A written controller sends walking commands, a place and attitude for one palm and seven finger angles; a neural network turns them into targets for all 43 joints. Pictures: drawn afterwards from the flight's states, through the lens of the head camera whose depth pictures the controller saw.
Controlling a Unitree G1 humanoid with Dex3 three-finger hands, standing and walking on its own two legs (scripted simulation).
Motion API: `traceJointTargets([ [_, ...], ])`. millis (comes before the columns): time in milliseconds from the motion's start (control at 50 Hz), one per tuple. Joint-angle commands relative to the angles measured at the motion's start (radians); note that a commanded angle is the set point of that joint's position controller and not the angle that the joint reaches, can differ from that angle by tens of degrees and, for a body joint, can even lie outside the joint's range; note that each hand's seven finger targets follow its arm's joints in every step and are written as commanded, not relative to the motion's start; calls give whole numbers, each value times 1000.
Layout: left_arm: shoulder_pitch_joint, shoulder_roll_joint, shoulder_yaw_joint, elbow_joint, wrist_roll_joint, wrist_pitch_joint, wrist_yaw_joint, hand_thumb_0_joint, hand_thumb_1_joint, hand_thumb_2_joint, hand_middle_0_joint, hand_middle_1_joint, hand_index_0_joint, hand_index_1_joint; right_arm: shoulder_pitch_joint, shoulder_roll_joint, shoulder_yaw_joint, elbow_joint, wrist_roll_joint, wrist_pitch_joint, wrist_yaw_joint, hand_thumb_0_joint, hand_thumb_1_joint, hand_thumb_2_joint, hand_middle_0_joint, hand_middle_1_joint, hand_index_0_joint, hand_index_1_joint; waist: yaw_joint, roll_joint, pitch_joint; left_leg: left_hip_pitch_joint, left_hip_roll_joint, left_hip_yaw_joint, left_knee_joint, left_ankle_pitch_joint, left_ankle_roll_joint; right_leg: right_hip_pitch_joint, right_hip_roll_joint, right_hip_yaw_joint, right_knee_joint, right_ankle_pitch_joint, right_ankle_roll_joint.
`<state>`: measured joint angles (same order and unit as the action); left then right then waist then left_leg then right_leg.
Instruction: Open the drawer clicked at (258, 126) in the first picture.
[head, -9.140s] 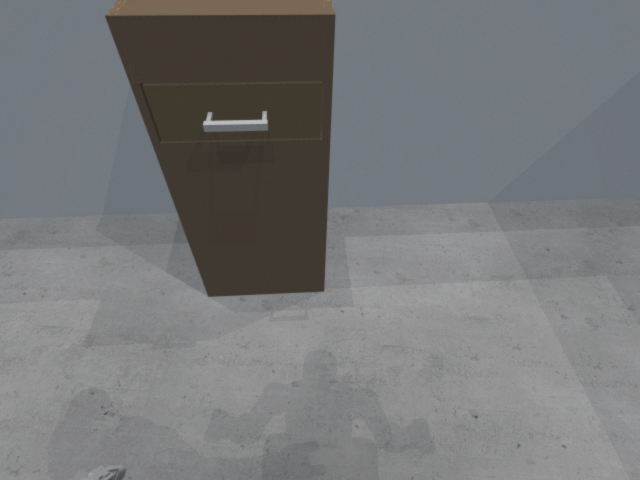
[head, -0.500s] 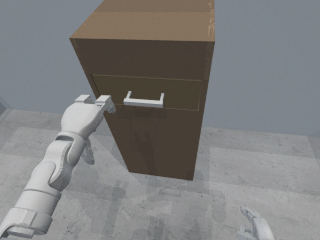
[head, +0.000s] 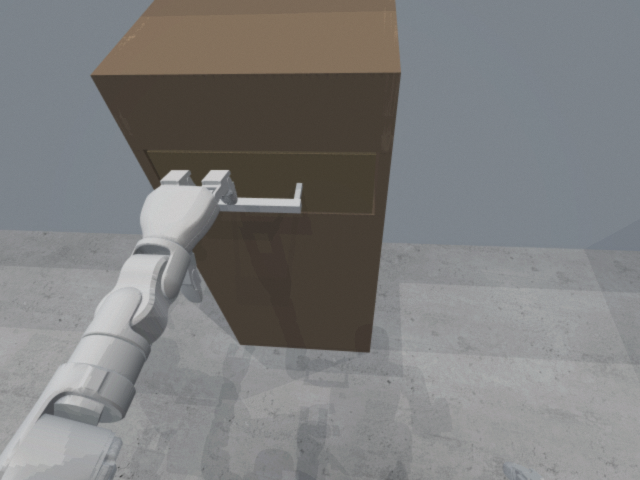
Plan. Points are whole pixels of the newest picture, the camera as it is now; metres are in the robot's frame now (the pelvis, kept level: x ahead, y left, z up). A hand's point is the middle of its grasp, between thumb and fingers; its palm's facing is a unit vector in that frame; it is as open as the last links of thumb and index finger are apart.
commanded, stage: move the hooked fingers above the handle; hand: left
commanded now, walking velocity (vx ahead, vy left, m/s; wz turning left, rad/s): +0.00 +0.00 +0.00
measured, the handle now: (262, 196) +0.56 +0.15 -0.01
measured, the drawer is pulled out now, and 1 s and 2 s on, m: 0.00 0.00 0.00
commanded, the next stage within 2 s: lower the fingers behind the handle in 1.40 s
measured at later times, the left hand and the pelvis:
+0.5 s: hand (238, 206) +0.47 +0.16 +0.05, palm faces -0.02 -0.02 -1.00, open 13.8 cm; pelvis +0.01 +0.00 -0.01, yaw +0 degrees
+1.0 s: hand (250, 199) +0.50 +0.15 +0.04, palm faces -0.04 -0.02 -1.00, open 13.8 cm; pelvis +0.01 +0.00 -0.01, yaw -1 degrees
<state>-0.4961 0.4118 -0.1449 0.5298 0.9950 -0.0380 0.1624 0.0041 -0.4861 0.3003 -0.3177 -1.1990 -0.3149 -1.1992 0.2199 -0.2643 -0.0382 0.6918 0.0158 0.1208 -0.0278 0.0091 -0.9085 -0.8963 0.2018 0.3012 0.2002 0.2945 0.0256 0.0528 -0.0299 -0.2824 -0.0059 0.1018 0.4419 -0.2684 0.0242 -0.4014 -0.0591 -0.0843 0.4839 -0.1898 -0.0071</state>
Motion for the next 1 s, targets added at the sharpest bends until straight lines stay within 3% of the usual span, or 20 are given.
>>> traceJointTargets([
  [0, -458, 164, 67, -164, 11, 4, 44, 0, -500, 300, -300, -1200, -300, -1200, -18, -116, -41, -122, 2, -35, -4, 0, -900, -900, 200, 300, 200, 300, -10, -40, -353, 33, -18, -67, -29, 329, -6, 232, 54, 49, 1, 223, -39],
  [60, -486, 173, 75, -71, 15, 7, 44, 0, -500, 300, -300, -1200, -300, -1200, -5, -119, -38, -116, 0, -32, -9, 0, -900, -900, 200, 300, 200, 300, -22, -102, -325, 2, -21, -64, -24, 285, 3, 224, 53, 50, -3, 207, -33],
  [80, -534, 163, 64, -58, 15, 2, 48, 0, -500, 300, -300, -1200, -300, -1200, 5, -119, -38, -111, -1, -32, -10, 0, -900, -900, 200, 300, 200, 300, -32, -93, -319, -5, -21, -63, -23, 274, 3, 212, 52, 49, -1, 204, -33],
  [100, -522, 193, 96, -35, 21, -1, 53, 0, -500, 300, -300, -1200, -300, -1200, 13, -119, -39, -108, -3, -32, -12, 0, -900, -900, 200, 300, 200, 300, -18, -94, -340, -10, -23, -62, -20, 281, 4, 227, 53, 52, 6, 210, -35],
  [160, -582, 216, 109, 10, 34, -12, 70, 0, -500, 300, -300, -1200, -300, -1200, 23, -117, -40, -106, -7, -30, -16, 0, -900, -900, 200, 300, 200, 300, -24, -77, -363, -22, -25, -56, -10, 271, 7, 227, 50, 59, 12, 212, -33],
  [300, -716, 121, 34, 111, 44, -10, 101, 0, -500, 300, -300, -1200, -300, -1200, 82, -116, -52, -79, -13, -32, -9, 0, -900, -900, 200, 300, 200, 300, -77, -54, -400, -14, -23, -62, 35, 330, 5, 159, 60, 50, 42, 265, -33],
  [340, -716, 168, 81, 150, 46, -9, 108, 0, -500, 300, -300, -1200, -300, -1200, 101, -125, -56, -70, -18, -30, -7, 0, -900, -900, 200, 300, 200, 300, -75, -82, -429, -29, -24, -64, 45, 351, 6, 181, 62, 52, 52, 291, -32],
  [440, -752, 172, 92, 213, 57, 3, 132, 0, -500, 300, -300, -1200, -300, -1200, 125, -129, -60, -61, -21, -25, -2, 0, -900, -900, 200, 300, 200, 300, -84, -94, -445, -72, -26, -61, 60, 355, 9, 180, 65, 54, 66, 316, -31],
  [480, -788, 131, 56, 217, 56, 8, 143, 0, -500, 300, -300, -1200, -300, -1200, 135, -125, -63, -60, -23, -25, 2, 0, -900, -900, 200, 300, 200, 300, -98, -67, -459, -64, -24, -57, 67, 357, 9, 164, 65, 55, 69, 322, -29],
  [580, -840, 182, 87, 303, 68, 36, 167, 0, -500, 300, -300, -1200, -300, -1200, 161, -137, -62, -43, -24, -26, -1, 0, -900, -900, 200, 300, 200, 300, -120, -82, -454, -116, -26, -54, 73, 316, 13, 155, 68, 61, 72, 307, -25],
  [600, -865, 191, 91, 293, 72, 36, 171, 0, -500, 300, -300, -1200, -300, -1200, 168, -137, -63, -41, -25, -28, -1, 0, -900, -900, 200, 300, 200, 300, -118, -53, -471, -114, -27, -52, 78, 323, 12, 157, 67, 64, 78, 316, -26],
  [640, -869, 213, 114, 302, 76, 36, 176, 0, -500, 300, -300, -1200, -300, -1200, 177, -138, -65, -43, -30, -28, -1, 0, -900, -900, 200, 300, 200, 300, -116, -61, -526, -106, -28, -53, 90, 366, 14, 183, 70, 66, 88, 357, -26],
  [700, -847, 215, 112, 372, 70, 53, 173, 0, -500, 300, -300, -1200, -300, -1200, 191, -144, -62, -37, -26, -30, -2, 0, -900, -900, 200, 300, 200, 300, -129, -88, -478, -153, -26, -45, 87, 310, 16, 168, 70, 65, 81, 332, -21],
  [760, -851, 247, 130, 347, 73, 45, 164, 0, -500, 300, -300, -1200, -300, -1200, 196, -146, -63, -49, -28, -31, -4, 0, -900, -900, 200, 300, 200, 300, -114, -58, -537, -147, -27, -39, 91, 330, 17, 204, 67, 74, 89, 364, -21],
  [780, -831, 215, 108, 352, 71, 44, 157, 0, -500, 300, -300, -1200, -300, -1200, 195, -142, -64, -53, -27, -30, -4, 0, -900, -900, 200, 300, 200, 300, -115, -62, -528, -148, -28, -38, 91, 334, 17, 202, 68, 72, 88, 370, -21],
  [820, -807, 221, 117, 341, 71, 36, 154, 0, -500, 300, -300, -1200, -300, -1200, 199, -143, -66, -53, -26, -30, -2, 0, -900, -900, 200, 300, 200, 300, -107, -50, -523, -135, -23, -39, 91, 350, 16, 190, 70, 68, 88, 366, -23],
  [840, -814, 227, 127, 337, 73, 32, 155, 0, -500, 300, -300, -1200, -300, -1200, 198, -145, -66, -52, -24, -28, -3, 0, -900, -900, 200, 300, 200, 300, -114, -81, -519, -136, -22, -45, 92, 355, 18, 187, 73, 65, 88, 364, -22],
  [880, -824, 161, 73, 328, 69, 30, 156, 0, -500, 300, -300, -1200, -300, -1200, 200, -143, -69, -49, -23, -31, -1, 0, -900, -900, 200, 300, 200, 300, -126, -65, -475, -123, -18, -45, 86, 332, 17, 138, 74, 59, 76, 322, -22],
  [940, -865, 187, 95, 283, 66, 12, 165, 0, -500, 300, -300, -1200, -300, -1200, 202, -144, -71, -48, -25, -32, -1, 0, -900, -900, 200, 300, 200, 300, -128, -65, -510, -98, -20, -53, 90, 338, 19, 146, 75, 62, 75, 314, -23],
  [980, -894, 158, 67, 275, 73, 11, 178, 0, -500, 300, -300, -1200, -300, -1200, 204, -138, -72, -41, -29, -33, 1, 0, -900, -900, 200, 300, 200, 300, -138, -38, -498, -82, -19, -57, 92, 339, 18, 120, 75, 60, 75, 302, -23],
])
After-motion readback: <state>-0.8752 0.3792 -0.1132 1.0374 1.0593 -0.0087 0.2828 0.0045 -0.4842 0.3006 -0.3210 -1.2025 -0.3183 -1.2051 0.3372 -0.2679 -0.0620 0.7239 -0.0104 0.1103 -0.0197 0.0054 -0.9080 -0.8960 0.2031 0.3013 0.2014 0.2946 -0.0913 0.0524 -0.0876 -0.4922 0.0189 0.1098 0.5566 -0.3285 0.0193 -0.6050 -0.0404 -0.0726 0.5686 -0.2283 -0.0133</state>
